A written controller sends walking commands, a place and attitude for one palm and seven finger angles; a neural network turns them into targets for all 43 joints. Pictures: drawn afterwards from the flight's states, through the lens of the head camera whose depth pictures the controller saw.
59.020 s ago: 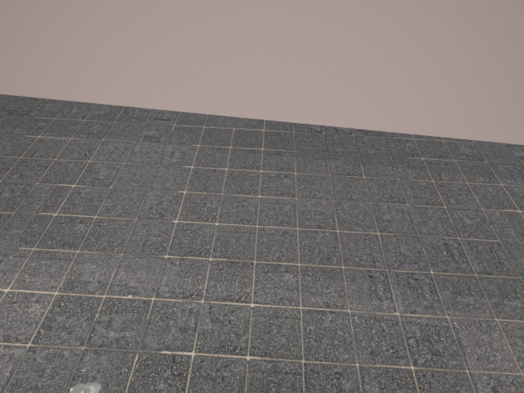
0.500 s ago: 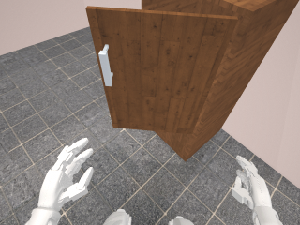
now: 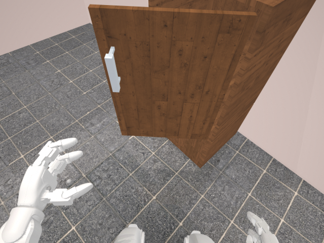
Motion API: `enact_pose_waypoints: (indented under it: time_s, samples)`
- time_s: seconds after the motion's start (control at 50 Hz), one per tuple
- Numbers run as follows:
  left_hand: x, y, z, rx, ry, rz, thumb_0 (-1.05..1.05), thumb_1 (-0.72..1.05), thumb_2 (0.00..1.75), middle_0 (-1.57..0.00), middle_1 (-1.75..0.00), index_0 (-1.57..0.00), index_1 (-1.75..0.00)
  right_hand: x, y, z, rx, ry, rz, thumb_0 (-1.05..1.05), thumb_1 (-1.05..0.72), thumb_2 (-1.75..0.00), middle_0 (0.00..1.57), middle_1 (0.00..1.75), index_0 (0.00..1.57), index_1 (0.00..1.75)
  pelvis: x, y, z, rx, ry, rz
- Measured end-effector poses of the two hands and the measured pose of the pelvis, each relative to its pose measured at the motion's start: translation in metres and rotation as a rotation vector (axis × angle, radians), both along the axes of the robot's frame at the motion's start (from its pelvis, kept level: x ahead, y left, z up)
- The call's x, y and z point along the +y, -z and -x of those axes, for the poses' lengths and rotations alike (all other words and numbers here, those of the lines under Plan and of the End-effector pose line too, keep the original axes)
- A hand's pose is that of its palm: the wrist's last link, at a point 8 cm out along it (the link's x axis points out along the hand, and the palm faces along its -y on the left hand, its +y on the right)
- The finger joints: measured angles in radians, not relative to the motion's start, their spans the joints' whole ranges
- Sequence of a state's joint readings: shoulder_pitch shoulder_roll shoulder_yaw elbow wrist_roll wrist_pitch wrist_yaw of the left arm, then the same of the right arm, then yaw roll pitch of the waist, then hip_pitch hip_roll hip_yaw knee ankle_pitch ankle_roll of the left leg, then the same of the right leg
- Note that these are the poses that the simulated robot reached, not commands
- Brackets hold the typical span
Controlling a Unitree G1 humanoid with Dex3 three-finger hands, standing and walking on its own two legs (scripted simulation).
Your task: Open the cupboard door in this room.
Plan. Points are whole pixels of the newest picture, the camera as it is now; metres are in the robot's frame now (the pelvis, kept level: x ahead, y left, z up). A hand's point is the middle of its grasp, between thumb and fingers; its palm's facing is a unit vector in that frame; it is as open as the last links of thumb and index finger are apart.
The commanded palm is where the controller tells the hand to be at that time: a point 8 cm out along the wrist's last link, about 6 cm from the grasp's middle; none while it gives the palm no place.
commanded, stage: raise the hand with hooked fingers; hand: left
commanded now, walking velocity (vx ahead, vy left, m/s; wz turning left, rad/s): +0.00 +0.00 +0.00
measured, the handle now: (114, 70) +0.58 +0.18 +0.07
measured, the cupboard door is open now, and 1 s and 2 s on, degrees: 44 44 44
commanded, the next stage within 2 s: move the hooked fingers beside the handle in 1.22 s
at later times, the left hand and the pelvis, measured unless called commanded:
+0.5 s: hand (46, 159) +0.28 +0.27 +0.08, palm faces +0.02 -1.00 -0.04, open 13.8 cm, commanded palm +0.26 +0.32 +0.08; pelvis +0.02 +0.01 +0.02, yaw +1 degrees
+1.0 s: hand (43, 145) +0.31 +0.28 +0.09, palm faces +0.01 -1.00 -0.02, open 14.0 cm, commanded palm +0.28 +0.32 +0.10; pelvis +0.02 +0.01 +0.03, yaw +0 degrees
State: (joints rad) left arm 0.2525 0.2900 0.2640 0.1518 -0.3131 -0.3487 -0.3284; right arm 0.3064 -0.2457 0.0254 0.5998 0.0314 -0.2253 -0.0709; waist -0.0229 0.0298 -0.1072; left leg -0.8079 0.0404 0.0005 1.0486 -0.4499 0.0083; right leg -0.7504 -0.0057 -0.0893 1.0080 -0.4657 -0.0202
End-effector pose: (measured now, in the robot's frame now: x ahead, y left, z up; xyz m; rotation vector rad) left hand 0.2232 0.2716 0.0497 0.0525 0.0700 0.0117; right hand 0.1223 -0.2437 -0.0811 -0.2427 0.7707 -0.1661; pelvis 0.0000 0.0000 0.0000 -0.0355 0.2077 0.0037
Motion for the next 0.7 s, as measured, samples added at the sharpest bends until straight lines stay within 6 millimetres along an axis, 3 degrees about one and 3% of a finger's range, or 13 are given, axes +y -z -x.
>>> enact_pose_waypoints:
  time_s: [0.16,0.4,0.54,0.7]
  samples:
    - [0.012,-0.004,-0.01,-0.011,0.013,0.007,0.0,-0.11,0.47,-0.27,-0.95,-0.28,-0.95,-0.012,-0.021,-0.02,-0.05,-0.002,0.066,0.02,-0.91,-0.9,0.2,0.3,0.21,0.3,0.006,-0.005,-0.007,-0.009,0.0,0.002]
    - [0.037,-0.024,-0.027,-0.032,-0.008,0.007,-0.01,-0.39,0.35,-0.29,-1.13,-0.3,-1.12,0.018,-0.036,-0.059,-0.126,-0.086,0.015,0.01,-0.91,-0.9,0.2,0.3,0.21,0.3,0.009,-0.014,-0.015,-0.029,-0.009,0.007]
    - [0.052,-0.034,-0.036,-0.032,-0.015,0.012,-0.01,-0.47,0.31,-0.3,-1.18,-0.3,-1.18,0.023,-0.034,-0.058,-0.102,-0.1,0.002,0.01,-0.9,-0.9,0.2,0.3,0.21,0.3,0.008,-0.018,-0.017,-0.037,-0.012,0.008]
    - [0.063,-0.042,-0.051,-0.039,-0.009,0.021,-0.01,-0.49,0.3,-0.3,-1.19,-0.3,-1.19,0.009,-0.033,-0.041,-0.05,-0.065,0.03,0.01,-0.9,-0.9,0.2,0.3,0.21,0.3,0.008,-0.022,-0.016,-0.043,-0.008,0.007]
